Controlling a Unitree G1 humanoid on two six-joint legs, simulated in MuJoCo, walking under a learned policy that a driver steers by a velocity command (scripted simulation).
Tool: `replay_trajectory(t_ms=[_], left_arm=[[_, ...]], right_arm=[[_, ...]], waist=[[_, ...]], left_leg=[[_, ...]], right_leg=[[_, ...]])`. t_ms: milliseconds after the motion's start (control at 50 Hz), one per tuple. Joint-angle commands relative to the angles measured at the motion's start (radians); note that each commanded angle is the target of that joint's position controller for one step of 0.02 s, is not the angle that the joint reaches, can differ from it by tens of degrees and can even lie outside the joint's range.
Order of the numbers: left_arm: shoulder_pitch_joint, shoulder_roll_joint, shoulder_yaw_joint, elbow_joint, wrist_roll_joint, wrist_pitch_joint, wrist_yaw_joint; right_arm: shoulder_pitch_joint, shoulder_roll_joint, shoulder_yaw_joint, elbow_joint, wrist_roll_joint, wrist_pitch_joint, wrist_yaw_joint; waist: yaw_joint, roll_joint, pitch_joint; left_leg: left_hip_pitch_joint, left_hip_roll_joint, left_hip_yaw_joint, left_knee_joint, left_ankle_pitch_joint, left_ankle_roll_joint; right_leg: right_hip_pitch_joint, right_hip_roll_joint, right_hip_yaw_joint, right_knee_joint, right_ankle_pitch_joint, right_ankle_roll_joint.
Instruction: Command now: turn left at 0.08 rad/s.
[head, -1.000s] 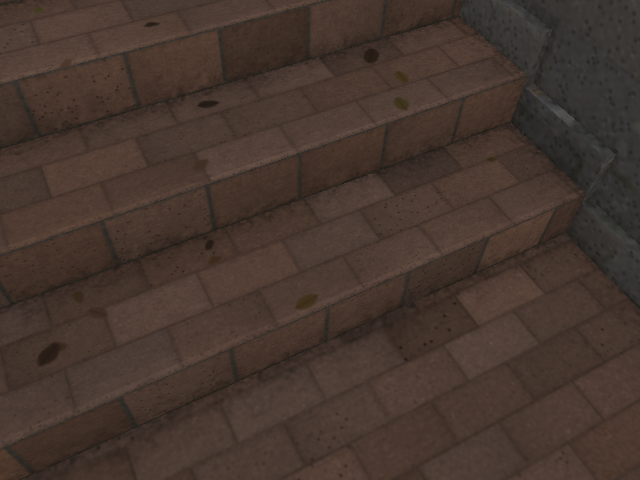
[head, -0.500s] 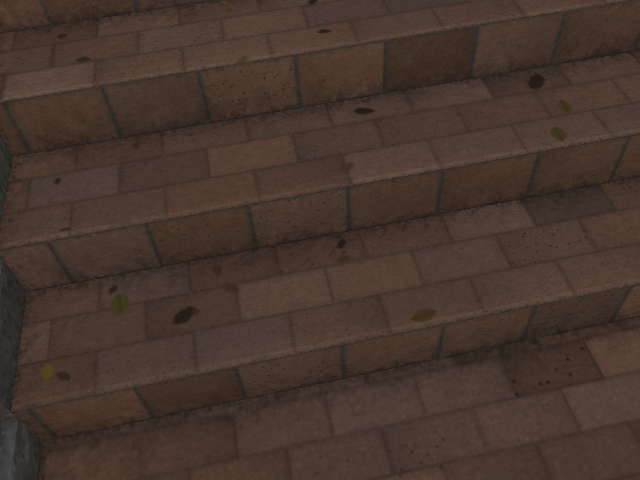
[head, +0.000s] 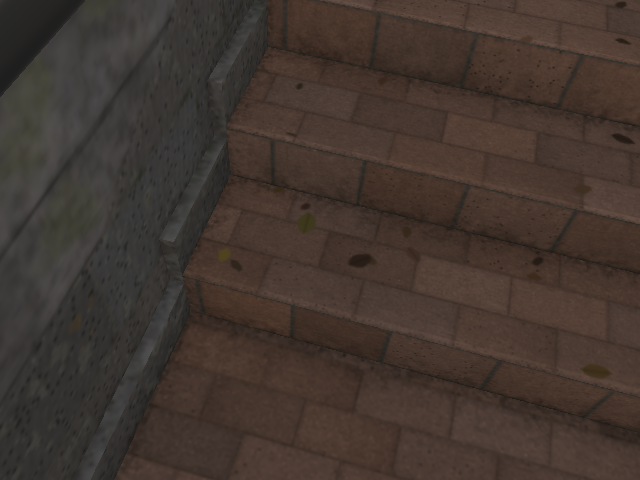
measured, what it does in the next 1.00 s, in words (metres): walks ahead, turning right: right foot, then left foot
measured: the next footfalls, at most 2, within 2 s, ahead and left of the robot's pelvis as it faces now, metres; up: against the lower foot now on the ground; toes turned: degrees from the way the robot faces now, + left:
right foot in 0.48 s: +0.17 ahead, -0.21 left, +0.00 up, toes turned -24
left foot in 0.86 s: +0.52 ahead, -0.19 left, +0.00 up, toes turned -39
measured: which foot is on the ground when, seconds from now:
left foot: down 0.00-0.48, up 0.50-0.84, down 0.86-1.00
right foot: up 0.00-0.46, down 0.48-0.84, up 0.86-1.00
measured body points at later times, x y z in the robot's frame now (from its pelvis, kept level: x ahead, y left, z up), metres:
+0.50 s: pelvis +0.14 -0.11 -0.02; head +0.14 -0.14 +0.43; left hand +0.39 +0.11 -0.08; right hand +0.08 -0.40 -0.15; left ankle +0.03 +0.09 -0.71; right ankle +0.13 -0.19 -0.74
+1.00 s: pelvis +0.46 -0.32 -0.01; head +0.48 -0.33 +0.44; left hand +0.76 -0.23 -0.10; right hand +0.31 -0.56 -0.13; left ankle +0.49 -0.17 -0.73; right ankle +0.31 -0.34 -0.54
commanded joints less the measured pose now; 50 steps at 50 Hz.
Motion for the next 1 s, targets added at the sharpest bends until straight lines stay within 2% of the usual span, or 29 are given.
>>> replay_trajectory(t_ms=[20, 40, 60, 80, 140, 240, 300, 320, 340, 420, 460, 480, 500, 520, 560, 580, 640, 700, 760, 780, 820, 840, 860, 880, 900, 920, 940, 960, 1000], left_arm=[[0.085, 0.008, -0.009, -0.03, -0.006, 0.005, -0.002], [0.083, -0.016, -0.019, -0.027, -0.008, 0.004, -0.007], [0.16, -0.021, -0.038, 0.01, 0.044, 0.025, -0.048], [0.091, -0.006, -0.037, -0.017, 0.055, 0.027, -0.064], [-0.016, 0.06, -0.011, -0.067, 0.045, 0.022, -0.098], [0.038, 0.019, -0.008, -0.05, 0.024, 0.003, -0.121], [-0.032, -0.008, -0.013, -0.103, 0.014, 0.008, -0.14], [-0.031, 0.006, -0.007, -0.105, 0.007, 0.009, -0.148], [-0.074, 0.017, -0.007, -0.125, 0.022, 0.01, -0.151], [-0.013, 0.03, -0.007, -0.103, 0.005, 0.007, -0.127], [0.196, 0.048, 0.008, -0.027, 0.024, -0.01, -0.104], [0.455, 0.102, 0.034, 0.054, 0.02, -0.018, -0.09], [0.421, 0.205, 0.045, 0.028, 0.011, -0.028, -0.069], [0.337, 0.209, 0.042, -0.041, 0.004, -0.023, -0.06], [0.317, 0.219, 0.048, -0.01, 0.006, -0.024, -0.045], [0.274, 0.199, 0.04, -0.018, 0.002, -0.032, -0.039], [0.215, 0.15, 0.012, -0.012, -0.016, -0.066, -0.046], [0.234, 0.149, 0.011, 0.025, -0.025, -0.083, -0.05], [0.229, 0.147, 0.015, 0.037, -0.015, -0.085, -0.047], [0.2, 0.146, 0.014, 0.024, -0.015, -0.09, -0.041], [0.241, 0.133, 0.009, 0.054, -0.017, -0.076, -0.032], [0.157, 0.163, 0.014, 0.06, -0.002, -0.078, -0.026], [0.058, 0.131, 0.011, 0.04, -0.009, -0.092, -0.028], [-0.011, -0.055, -0.039, 0.011, 0.008, -0.127, -0.023], [0.144, -0.038, -0.046, -0.021, -0.045, -0.123, -0.015], [0.093, 0.004, -0.047, 0.004, -0.003, -0.105, -0.007], [-0.041, -0.008, -0.048, -0.04, 0.002, -0.099, -0.013], [-0.101, -0.032, -0.058, -0.084, 0.023, -0.096, -0.019], [-0.215, -0.124, -0.091, -0.19, 0.061, -0.068, -0.034]], right_arm=[[-0.064, -0.045, 0.009, -0.032, -0.03, -0.042, -0.012], [-0.055, -0.037, 0.013, -0.01, -0.033, -0.044, -0.014], [0.04, -0.089, -0.008, 0.022, -0.002, -0.014, -0.024], [0.112, -0.122, -0.021, 0.05, 0.003, -0.006, -0.028], [0.181, -0.148, -0.03, 0.08, 0.007, -0.029, -0.028], [0.141, -0.122, -0.044, 0.101, 0.0, -0.109, -0.04], [0.181, -0.141, -0.058, 0.113, -0.001, -0.099, -0.041], [0.148, -0.16, -0.064, 0.101, -0.022, -0.091, -0.034], [0.151, -0.155, -0.065, 0.109, -0.025, -0.088, -0.03], [0.13, -0.172, -0.065, 0.132, -0.018, -0.093, -0.002], [0.113, -0.174, -0.059, 0.146, -0.023, -0.087, -0.007], [0.081, -0.147, -0.042, 0.13, -0.041, -0.085, -0.006], [0.066, -0.013, 0.002, 0.047, -0.029, -0.102, 0.015], [-0.053, -0.083, -0.01, 0.005, -0.043, -0.127, 0.03], [-0.052, -0.12, -0.014, 0.016, -0.042, -0.144, 0.048], [-0.02, -0.115, -0.01, 0.033, -0.047, -0.143, 0.039], [-0.034, -0.102, 0.004, 0.044, -0.054, -0.092, 0.037], [-0.149, -0.063, 0.029, -0.002, -0.027, -0.08, 0.029], [-0.198, -0.035, 0.05, -0.032, -0.005, -0.081, 0.015], [-0.154, -0.052, 0.045, -0.025, -0.002, -0.081, 0.006], [-0.026, -0.102, 0.025, -0.003, -0.027, -0.081, -0.021], [0.166, -0.118, 0.007, 0.044, -0.019, -0.094, -0.029], [0.421, -0.149, -0.015, 0.139, -0.024, -0.107, -0.049], [0.489, -0.143, -0.01, 0.206, -0.051, -0.115, -0.047], [0.433, -0.215, -0.03, 0.202, -0.07, -0.111, -0.034], [0.332, -0.115, -0.026, 0.182, -0.062, -0.112, -0.024], [0.327, -0.061, -0.014, 0.212, -0.056, -0.12, -0.021], [0.344, -0.028, -0.006, 0.255, -0.054, -0.128, -0.017], [0.346, 0.0, 0.009, 0.335, -0.012, -0.15, -0.018]], waist=[[0.026, 0.104, -0.234], [0.016, 0.122, -0.217], [-0.037, 0.193, -0.186], [-0.079, 0.218, -0.162], [-0.123, 0.188, -0.03], [-0.059, 0.17, -0.032], [-0.083, 0.15, 0.012], [-0.076, 0.163, -0.008], [-0.083, 0.142, 0.003], [-0.041, 0.147, -0.014], [0.079, 0.04, -0.07], [0.198, -0.152, -0.168], [0.139, -0.486, -0.129], [0.15, -0.279, -0.09], [0.074, -0.024, -0.061], [0.032, 0.031, -0.042], [-0.02, -0.022, 0.016], [-0.016, -0.015, 0.02], [-0.007, -0.091, -0.018], [-0.029, -0.095, -0.061], [-0.075, 0.028, -0.177], [-0.198, 0.01, -0.252], [-0.3, 0.031, -0.328], [-0.272, 0.193, -0.212], [-0.139, 0.39, -0.332], [-0.145, 0.187, -0.295], [-0.166, 0.156, -0.197], [-0.135, 0.097, -0.12], [-0.041, 0.096, 0.04]], left_leg=[[0.139, 0.231, -0.113, -0.165, 0.484, 0.174], [0.123, 0.215, -0.077, -0.175, 0.432, 0.16], [0.165, 0.198, -0.061, -0.274, 0.253, 0.15], [0.206, 0.236, -0.114, -0.322, -0.004, 0.156], [0.262, 0.355, -0.24, -0.47, -0.352, 0.151], [0.337, 0.356, -0.075, -0.483, -0.306, 0.077], [0.352, 0.406, -0.051, -0.495, -0.354, 0.073], [0.344, 0.391, -0.018, -0.484, -0.326, 0.068], [0.319, 0.405, 0.009, -0.481, -0.338, 0.066], [0.236, 0.352, 0.158, -0.405, -0.305, 0.045], [0.129, 0.289, 0.284, -0.034, 0.097, 0.031], [-0.055, 0.229, 0.331, 0.408, 0.268, 0.009], [-0.486, 0.073, 0.252, 0.712, -0.29, -0.045], [-0.648, 0.041, -0.002, 0.815, -0.251, -0.047], [-0.614, 0.116, -0.041, 0.742, -0.096, -0.046], [-0.539, 0.143, -0.033, 0.667, -0.052, -0.048], [-0.365, 0.111, 0.018, 0.526, 0.026, -0.09], [-0.312, 0.057, 0.065, 0.353, 0.077, -0.115], [-0.179, 0.035, 0.063, 0.239, 0.12, -0.095], [-0.11, 0.028, 0.056, 0.21, 0.117, -0.071], [0.094, -0.023, 0.053, 0.161, -0.123, 0.004], [0.284, -0.028, 0.085, -0.012, 0.051, 0.01], [0.608, 0.044, 0.064, -0.131, 0.182, 0.034], [0.833, 0.257, -0.127, -0.073, 0.564, 0.057], [0.956, 0.469, -0.532, -0.062, 0.839, 0.233], [0.859, 0.436, -0.517, -0.095, 0.554, 0.265], [0.778, 0.409, -0.49, -0.163, 0.421, 0.274], [0.687, 0.384, -0.445, -0.208, 0.317, 0.253], [0.431, 0.368, -0.332, -0.294, 0.233, 0.189]], right_leg=[[0.108, -0.033, 0.04, -0.172, 0.127, 0.0], [0.154, -0.036, 0.039, -0.273, 0.151, -0.002], [0.142, 0.031, -0.068, -0.286, 0.089, -0.043], [0.067, 0.019, -0.056, -0.282, 0.088, -0.072], [-0.104, 0.007, 0.035, -0.308, 0.123, -0.105], [-0.112, -0.017, -0.009, -0.326, 0.126, -0.141], [-0.146, -0.046, -0.018, -0.395, 0.124, -0.159], [-0.102, -0.042, -0.026, -0.42, 0.111, -0.165], [-0.099, -0.049, -0.04, -0.42, 0.09, -0.177], [0.133, -0.012, -0.157, -0.524, 0.075, -0.226], [0.406, 0.103, -0.221, -0.601, 0.015, -0.257], [0.686, 0.099, -0.073, -0.655, -0.133, -0.302], [0.783, -0.157, 0.537, -0.936, -0.508, -0.408], [0.749, -0.232, 0.831, -1.094, -0.493, -0.449], [0.707, -0.225, 0.656, -1.019, -0.193, -0.415], [0.624, -0.186, 0.554, -1.028, -0.113, -0.379], [0.443, -0.065, 0.371, -1.079, 0.225, -0.365], [0.428, 0.002, 0.285, -1.04, 0.561, -0.365], [0.418, -0.005, 0.285, -0.979, 0.8, -0.336], [0.439, -0.016, 0.293, -0.932, 0.941, -0.322], [0.522, 0.003, 0.296, -0.65, 1.35, -0.277], [0.507, 0.024, 0.307, -0.408, 1.43, -0.258], [0.324, 0.072, 0.289, -0.134, 1.198, -0.238], [-0.082, 0.183, 0.229, 0.169, 0.059, -0.222], [-0.326, 0.23, 0.175, 0.357, -0.077, -0.183], [-0.373, 0.133, 0.184, 0.406, 0.0, -0.197], [-0.469, 0.138, 0.166, 0.554, -0.024, -0.191], [-0.555, 0.132, 0.164, 0.638, -0.076, -0.206], [-0.702, 0.071, 0.141, 0.737, -0.19, -0.222]])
